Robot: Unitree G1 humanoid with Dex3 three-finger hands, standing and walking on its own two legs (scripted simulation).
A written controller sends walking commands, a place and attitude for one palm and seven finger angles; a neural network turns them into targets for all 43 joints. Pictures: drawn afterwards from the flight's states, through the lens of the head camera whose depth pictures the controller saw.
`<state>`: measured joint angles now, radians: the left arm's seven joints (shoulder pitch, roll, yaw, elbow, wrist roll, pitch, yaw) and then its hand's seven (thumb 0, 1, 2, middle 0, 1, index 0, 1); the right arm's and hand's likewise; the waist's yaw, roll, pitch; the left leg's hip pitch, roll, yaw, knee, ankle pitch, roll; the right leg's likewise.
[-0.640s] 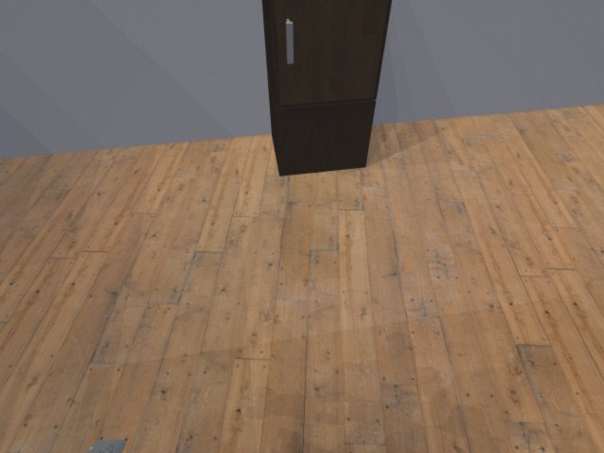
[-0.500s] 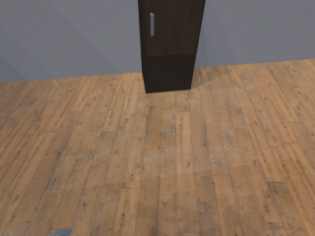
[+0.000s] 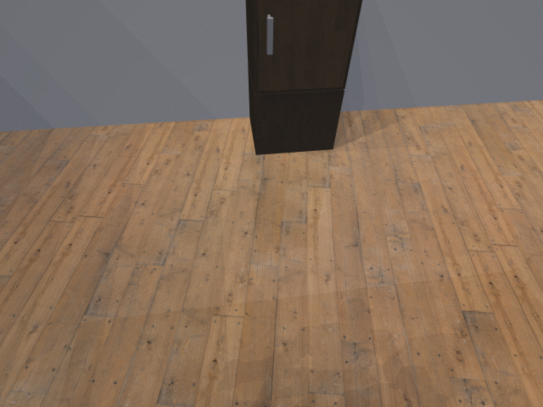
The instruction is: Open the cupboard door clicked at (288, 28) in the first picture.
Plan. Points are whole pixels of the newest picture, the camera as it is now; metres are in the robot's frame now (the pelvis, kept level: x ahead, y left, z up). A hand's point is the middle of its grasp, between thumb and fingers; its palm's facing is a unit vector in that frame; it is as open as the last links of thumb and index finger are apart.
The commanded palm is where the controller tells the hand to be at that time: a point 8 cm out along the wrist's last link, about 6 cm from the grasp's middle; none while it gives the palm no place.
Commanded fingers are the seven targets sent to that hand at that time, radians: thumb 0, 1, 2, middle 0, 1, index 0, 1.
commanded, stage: stand and wait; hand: left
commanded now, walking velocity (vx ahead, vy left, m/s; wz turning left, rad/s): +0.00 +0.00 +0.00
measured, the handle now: (269, 34) +1.54 +0.10 -0.08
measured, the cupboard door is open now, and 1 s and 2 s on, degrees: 0 0 0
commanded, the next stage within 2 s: look at it before walking up in 0.18 s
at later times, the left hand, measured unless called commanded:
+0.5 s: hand out of the picture +0.07 +0.25 -0.16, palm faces -0.03 -0.94 -0.33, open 7.4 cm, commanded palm none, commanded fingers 0.00 0.90 0.90 -0.20 -0.30 -0.20 -0.30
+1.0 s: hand out of the picture +0.08 +0.26 -0.15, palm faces -0.02 -0.94 -0.34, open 7.4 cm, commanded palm none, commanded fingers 0.00 0.90 0.90 -0.20 -0.30 -0.20 -0.30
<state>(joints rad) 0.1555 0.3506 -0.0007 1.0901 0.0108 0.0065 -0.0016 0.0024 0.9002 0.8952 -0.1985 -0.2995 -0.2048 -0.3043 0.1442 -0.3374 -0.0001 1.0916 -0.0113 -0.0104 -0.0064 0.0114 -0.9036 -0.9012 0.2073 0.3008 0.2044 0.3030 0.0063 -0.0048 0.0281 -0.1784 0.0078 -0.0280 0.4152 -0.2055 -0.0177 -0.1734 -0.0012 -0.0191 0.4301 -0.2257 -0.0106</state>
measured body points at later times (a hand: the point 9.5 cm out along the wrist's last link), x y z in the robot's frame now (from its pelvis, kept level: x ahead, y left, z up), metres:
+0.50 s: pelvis +0.00 +0.01 +0.00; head +0.00 +0.01 +0.45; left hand +0.08 +0.30 -0.13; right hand +0.08 -0.29 -0.13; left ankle +0.01 +0.13 -0.74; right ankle +0.01 -0.11 -0.74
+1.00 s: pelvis +0.01 +0.01 +0.00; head +0.01 +0.01 +0.45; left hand +0.08 +0.31 -0.13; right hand +0.09 -0.29 -0.13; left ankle +0.01 +0.13 -0.74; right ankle +0.01 -0.11 -0.74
